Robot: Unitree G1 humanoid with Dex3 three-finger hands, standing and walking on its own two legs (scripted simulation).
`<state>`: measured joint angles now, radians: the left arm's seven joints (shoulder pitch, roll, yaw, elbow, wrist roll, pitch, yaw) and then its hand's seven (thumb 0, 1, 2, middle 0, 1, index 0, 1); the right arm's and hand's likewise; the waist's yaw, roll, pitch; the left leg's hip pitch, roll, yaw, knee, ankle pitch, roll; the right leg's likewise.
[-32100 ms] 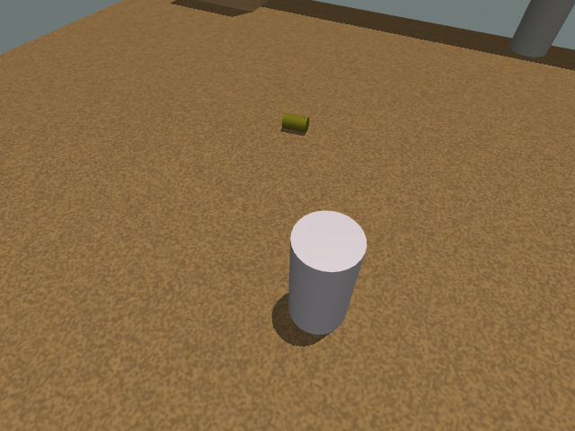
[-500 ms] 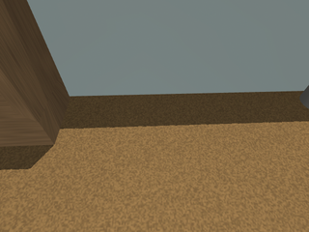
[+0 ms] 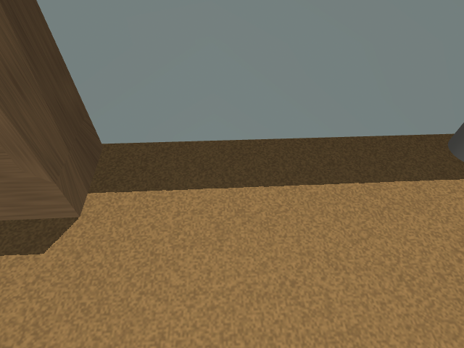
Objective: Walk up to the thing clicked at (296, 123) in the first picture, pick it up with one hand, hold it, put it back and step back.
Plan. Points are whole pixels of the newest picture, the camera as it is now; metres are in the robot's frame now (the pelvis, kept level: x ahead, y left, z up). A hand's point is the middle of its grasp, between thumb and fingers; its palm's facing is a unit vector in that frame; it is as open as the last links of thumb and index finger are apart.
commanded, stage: stand
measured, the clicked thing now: out of the picture -0.55 -0.44 -0.74
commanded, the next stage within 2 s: walk up in 0.48 s
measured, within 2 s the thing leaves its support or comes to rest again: neither
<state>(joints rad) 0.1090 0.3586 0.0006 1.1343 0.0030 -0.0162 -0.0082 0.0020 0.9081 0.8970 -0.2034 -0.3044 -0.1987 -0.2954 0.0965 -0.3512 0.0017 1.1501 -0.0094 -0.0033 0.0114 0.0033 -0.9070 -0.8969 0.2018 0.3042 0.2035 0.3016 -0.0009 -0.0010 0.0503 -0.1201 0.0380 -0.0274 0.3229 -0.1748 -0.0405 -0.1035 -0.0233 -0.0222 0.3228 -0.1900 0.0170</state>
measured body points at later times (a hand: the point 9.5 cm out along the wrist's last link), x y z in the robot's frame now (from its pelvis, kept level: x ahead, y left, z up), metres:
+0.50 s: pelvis +0.01 +0.00 +0.00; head +0.02 +0.00 +0.45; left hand +0.07 +0.31 -0.13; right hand +0.07 -0.30 -0.14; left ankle +0.00 +0.15 -0.75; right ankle -0.01 -0.13 -0.75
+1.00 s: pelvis +0.15 +0.04 -0.01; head +0.17 +0.06 +0.44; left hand +0.21 +0.37 -0.14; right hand +0.18 -0.28 -0.11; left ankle +0.09 +0.15 -0.75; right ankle +0.22 -0.11 -0.70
